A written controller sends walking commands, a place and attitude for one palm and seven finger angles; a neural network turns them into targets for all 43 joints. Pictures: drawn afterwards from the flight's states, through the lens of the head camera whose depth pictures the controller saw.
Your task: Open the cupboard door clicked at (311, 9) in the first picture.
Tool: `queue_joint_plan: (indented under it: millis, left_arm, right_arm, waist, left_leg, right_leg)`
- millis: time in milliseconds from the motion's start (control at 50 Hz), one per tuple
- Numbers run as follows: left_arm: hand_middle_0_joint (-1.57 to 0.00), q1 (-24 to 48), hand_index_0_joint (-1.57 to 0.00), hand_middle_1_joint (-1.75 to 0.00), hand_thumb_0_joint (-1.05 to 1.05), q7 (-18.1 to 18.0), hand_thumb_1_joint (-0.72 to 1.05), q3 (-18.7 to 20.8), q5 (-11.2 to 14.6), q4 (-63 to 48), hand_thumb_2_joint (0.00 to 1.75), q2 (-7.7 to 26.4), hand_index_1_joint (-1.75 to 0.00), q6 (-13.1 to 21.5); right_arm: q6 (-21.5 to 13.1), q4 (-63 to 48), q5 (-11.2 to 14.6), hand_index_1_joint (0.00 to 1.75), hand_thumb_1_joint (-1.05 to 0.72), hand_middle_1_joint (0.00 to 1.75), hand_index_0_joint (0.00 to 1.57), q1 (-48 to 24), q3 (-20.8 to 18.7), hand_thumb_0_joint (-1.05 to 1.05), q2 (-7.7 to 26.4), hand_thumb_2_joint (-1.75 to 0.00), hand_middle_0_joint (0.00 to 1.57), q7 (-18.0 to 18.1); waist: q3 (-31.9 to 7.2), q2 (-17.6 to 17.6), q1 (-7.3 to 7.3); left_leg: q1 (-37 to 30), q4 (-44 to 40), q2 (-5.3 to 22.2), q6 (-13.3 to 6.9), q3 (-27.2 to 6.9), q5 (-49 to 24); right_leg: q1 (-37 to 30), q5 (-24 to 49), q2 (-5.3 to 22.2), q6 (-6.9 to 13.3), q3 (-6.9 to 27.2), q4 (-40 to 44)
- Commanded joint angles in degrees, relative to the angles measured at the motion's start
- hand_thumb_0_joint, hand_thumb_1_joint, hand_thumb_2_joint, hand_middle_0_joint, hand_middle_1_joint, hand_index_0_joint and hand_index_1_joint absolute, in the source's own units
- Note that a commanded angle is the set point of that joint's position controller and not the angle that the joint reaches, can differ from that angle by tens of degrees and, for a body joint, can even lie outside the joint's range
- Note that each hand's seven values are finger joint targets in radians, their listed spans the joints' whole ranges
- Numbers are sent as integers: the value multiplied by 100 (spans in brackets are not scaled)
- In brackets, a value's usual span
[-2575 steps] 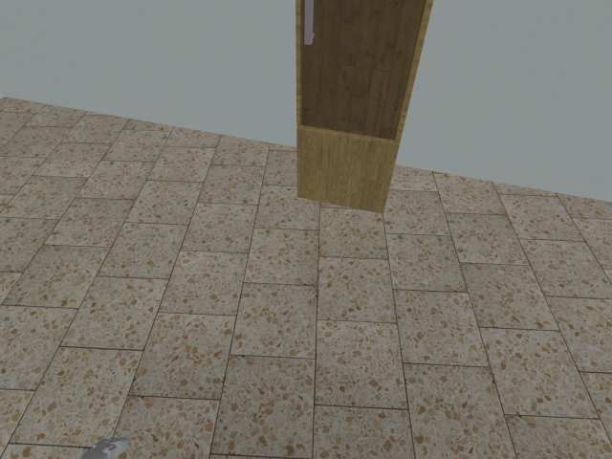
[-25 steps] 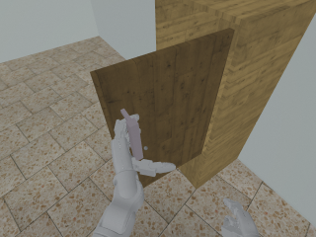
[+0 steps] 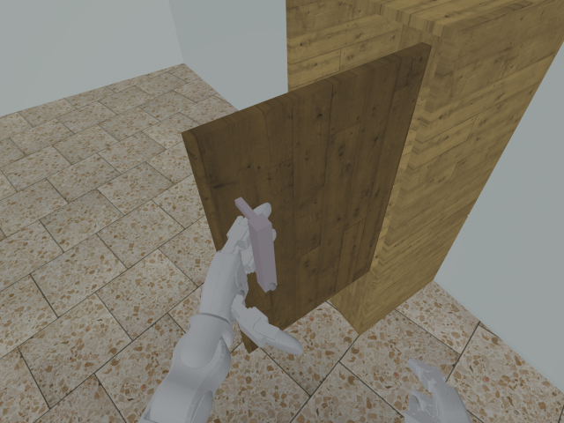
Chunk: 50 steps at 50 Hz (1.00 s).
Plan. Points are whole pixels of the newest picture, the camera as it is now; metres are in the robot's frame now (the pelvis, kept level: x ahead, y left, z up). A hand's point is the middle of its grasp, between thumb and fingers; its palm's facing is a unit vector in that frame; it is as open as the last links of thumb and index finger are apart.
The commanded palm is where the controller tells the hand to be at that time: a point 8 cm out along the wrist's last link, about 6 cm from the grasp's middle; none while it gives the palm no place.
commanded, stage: slide the hand sideways off the handle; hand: left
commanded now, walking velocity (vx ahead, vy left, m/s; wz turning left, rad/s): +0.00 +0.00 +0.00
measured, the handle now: (255, 246) +0.34 +0.06 +0.09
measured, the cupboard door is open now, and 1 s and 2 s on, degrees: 90 91 91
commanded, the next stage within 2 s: draw the hand back to the body in 0.92 s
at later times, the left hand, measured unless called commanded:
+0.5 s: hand (249, 304) +0.25 +0.06 +0.09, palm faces -0.08 -1.00 +0.00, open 16.0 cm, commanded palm +0.21 +0.12 +0.09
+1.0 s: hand (205, 330) +0.21 +0.11 +0.09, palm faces -0.05 -1.00 -0.02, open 16.3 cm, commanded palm +0.19 +0.16 +0.09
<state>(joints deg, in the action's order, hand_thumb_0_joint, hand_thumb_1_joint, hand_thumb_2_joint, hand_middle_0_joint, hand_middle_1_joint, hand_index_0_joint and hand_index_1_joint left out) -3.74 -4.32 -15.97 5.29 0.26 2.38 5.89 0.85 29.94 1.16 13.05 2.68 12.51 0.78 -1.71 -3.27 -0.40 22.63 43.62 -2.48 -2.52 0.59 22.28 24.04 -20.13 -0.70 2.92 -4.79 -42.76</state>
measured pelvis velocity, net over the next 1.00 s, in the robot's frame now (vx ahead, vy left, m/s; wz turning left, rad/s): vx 0.02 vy -0.02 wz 0.00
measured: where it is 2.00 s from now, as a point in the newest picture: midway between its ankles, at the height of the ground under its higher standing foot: outside the picture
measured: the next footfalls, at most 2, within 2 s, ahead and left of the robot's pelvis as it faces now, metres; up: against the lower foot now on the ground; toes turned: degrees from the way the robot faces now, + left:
none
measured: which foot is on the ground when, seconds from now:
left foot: down 0.00-1.00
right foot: down 0.00-1.00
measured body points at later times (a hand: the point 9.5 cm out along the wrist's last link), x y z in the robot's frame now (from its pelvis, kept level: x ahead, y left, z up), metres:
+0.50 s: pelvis +0.02 -0.02 +0.00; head +0.03 -0.03 +0.45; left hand +0.24 +0.11 +0.10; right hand +0.20 -0.23 -0.07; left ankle +0.01 +0.09 -0.71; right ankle +0.03 -0.09 -0.71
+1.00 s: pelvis +0.02 -0.02 -0.01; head +0.04 -0.04 +0.44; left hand +0.21 +0.16 +0.09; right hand +0.20 -0.25 -0.08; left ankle +0.01 +0.09 -0.71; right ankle +0.03 -0.09 -0.71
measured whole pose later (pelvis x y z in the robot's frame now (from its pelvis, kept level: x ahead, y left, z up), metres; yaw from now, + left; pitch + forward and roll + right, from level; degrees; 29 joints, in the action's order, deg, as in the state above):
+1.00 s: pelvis +0.02 -0.02 -0.01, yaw +0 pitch +5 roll -1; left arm -32.5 7.8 -1.1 11.6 -19.7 9.6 11.9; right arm -6.5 26.0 1.5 15.6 2.0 14.4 2.1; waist -4.8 -3.4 0.0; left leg 27.4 48.0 -0.8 -1.0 -0.4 26.0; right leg 28.4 -23.4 -2.4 4.2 -5.8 -46.1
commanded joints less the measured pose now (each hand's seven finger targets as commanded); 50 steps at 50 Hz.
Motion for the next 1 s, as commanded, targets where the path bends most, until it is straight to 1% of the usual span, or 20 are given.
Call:
queue_joint_plan:
  millis: [0,40,60,80,120,180,260,300,380,480,500,520,580,620,660,720,760,840,920,980]
  left_arm:
    - [-15,885,-15,-30,0,-183,-50,48,-92,-1665,30,-330,-30,381]
    - [-15,760,-15,-30,0,-292,-50,101,-251,-1657,30,-229,-30,390]
    - [-15,747,-15,-30,0,-319,-50,88,-323,-1729,30,-190,-30,399]
    - [-15,644,-15,-30,0,-358,-50,200,-367,-1694,30,-57,-30,397]
    - [-15,584,-15,-30,0,-361,-50,271,-395,-1807,30,15,-30,396]
    - [-15,161,-15,-30,0,-327,-50,531,-358,-1980,30,217,-30,362]
    - [-15,-428,-15,-30,0,-193,-50,850,-155,-2151,30,367,-30,305]
    - [-15,-639,-15,-30,0,-122,-50,913,-82,-2373,30,394,-30,312]
    - [-15,-1157,-15,-30,0,-18,-50,887,-49,-2681,30,384,-30,389]
    - [-15,-1944,-15,-30,0,192,-50,990,-12,-3076,30,564,-30,592]
    - [-15,-1941,-15,-30,0,231,-50,1116,-2,-3127,30,707,-30,649]
    - [-15,-2081,-15,-30,0,287,-50,1137,16,-3183,30,712,-30,704]
    - [-15,-1976,-15,-30,0,476,-50,1042,101,-3299,30,670,-30,827]
    - [-15,-2200,-15,-30,0,593,-50,1335,187,-3238,30,910,-30,901]
    - [-15,-2163,-15,-30,0,719,-50,1286,251,-3305,30,877,-30,975]
    - [-15,-2514,-15,-30,0,864,-50,1692,404,-3128,30,1138,-30,974]
    - [-15,-2471,-15,-30,0,957,-50,1834,455,-3124,30,1225,-30,975]
    - [-15,-2662,-15,-30,0,1126,-50,1845,615,-3204,30,1178,-30,1001]
    - [-15,-2582,-15,-30,0,1263,-50,1637,701,-3370,30,1086,-30,1057]
    - [-15,-2473,-15,-30,0,1246,-50,1450,625,-3344,30,1030,-30,1045]
  right_arm:
    - [-450,-1167,27,30,-90,30,20,-759,-185,0,414,-90,20,-70]
    - [-420,-1179,3,30,-90,30,20,-717,-168,0,420,-90,20,-116]
    - [-407,-1201,0,30,-90,30,20,-737,-175,0,422,-90,20,-130]
    - [-391,-1199,-10,30,-90,30,20,-715,-179,0,440,-90,20,-135]
    - [-365,-1247,-22,30,-90,30,20,-747,-157,0,428,-90,20,-137]
    - [-314,-1303,-38,30,-90,30,20,-748,-156,0,423,-90,20,-122]
    - [-284,-1347,-13,30,-90,30,20,-743,-134,0,402,-90,20,-84]
    - [-300,-1378,-15,30,-90,30,20,-735,-133,0,402,-90,20,-77]
    - [-355,-1409,-8,30,-90,30,20,-647,-162,0,431,-90,20,-89]
    - [-464,-1471,-29,30,-90,30,20,-478,-209,0,470,-90,20,-92]
    - [-491,-1457,-17,30,-90,30,20,-433,-218,0,487,-90,20,-84]
    - [-513,-1475,-10,30,-90,30,20,-440,-226,0,486,-90,20,-73]
    - [-632,-1475,-17,30,-90,30,20,-388,-232,0,521,-90,20,-30]
    - [-699,-1441,2,30,-90,30,20,-349,-251,0,552,-90,20,12]
    - [-779,-1456,10,30,-90,30,20,-338,-249,0,556,-90,20,34]
    - [-831,-1409,24,30,-90,30,20,-283,-259,0,578,-90,20,80]
    - [-857,-1413,42,30,-90,30,20,-323,-266,0,589,-90,20,109]
    - [-967,-1413,74,30,-90,30,20,-318,-271,0,613,-90,20,129]
    - [-1104,-1405,76,30,-90,30,20,-252,-293,0,655,-90,20,152]
    - [-1165,-1410,67,30,-90,30,20,-232,-286,0,686,-90,20,144]
  waist:
    - [-1047,701,-49]
    - [-854,745,-27]
    - [-816,632,-7]
    - [-748,727,-36]
    - [-729,602,-23]
    - [-891,505,-133]
    - [-825,673,-128]
    - [-894,586,-142]
    - [-871,478,-84]
    - [-994,529,-59]
    - [-996,673,-12]
    - [-938,628,-34]
    - [-843,572,84]
    - [-897,643,65]
    - [-918,606,85]
    - [-957,810,35]
    - [-952,772,23]
    - [-934,427,2]
    - [-978,504,112]
    - [-780,430,140]
  left_leg:
    - [-274,-930,209,104,-350,-661]
    - [-191,-936,222,106,-314,-615]
    - [-201,-916,225,98,-282,-570]
    - [-142,-921,226,93,-292,-543]
    - [-120,-916,218,89,-229,-464]
    - [-116,-872,189,76,-142,-657]
    - [-12,-851,186,85,-60,-746]
    - [-30,-825,177,87,-51,-890]
    - [-89,-727,182,81,-59,-1118]
    - [19,-532,161,61,-56,-1318]
    - [90,-495,163,62,-72,-1276]
    - [134,-473,158,62,-62,-1231]
    - [213,-327,136,50,-98,-1075]
    - [372,-238,122,66,-116,-960]
    - [422,-182,105,66,-129,-912]
    - [640,-91,98,81,-135,-832]
    - [719,-53,86,87,-130,-769]
    - [676,-47,93,89,-146,-806]
    - [622,-8,108,71,-206,-858]
    - [606,-40,118,53,-251,-823]
  right_leg:
    - [-422,437,68,-34,276,772]
    - [-353,401,69,-37,299,781]
    - [-295,344,71,-35,332,797]
    - [-331,303,69,-26,355,827]
    - [-335,233,85,-35,406,859]
    - [-592,507,89,-25,478,882]
    - [-763,763,100,-76,562,955]
    - [-851,1013,113,-84,578,922]
    - [-764,1409,78,-88,524,799]
    - [-802,1966,111,-152,585,637]
    - [-782,1996,129,-184,639,625]
    - [-744,1940,128,-187,640,615]
    - [-532,1737,153,-229,718,651]
    - [-547,1601,192,-264,822,657]
    - [-503,1524,229,-287,866,663]
    - [-625,1527,294,-351,1004,714]
    - [-618,1363,324,-361,1078,750]
    - [-532,1295,301,-324,984,719]
    - [-379,1312,257,-329,857,649]
    - [-126,1011,180,-250,703,588]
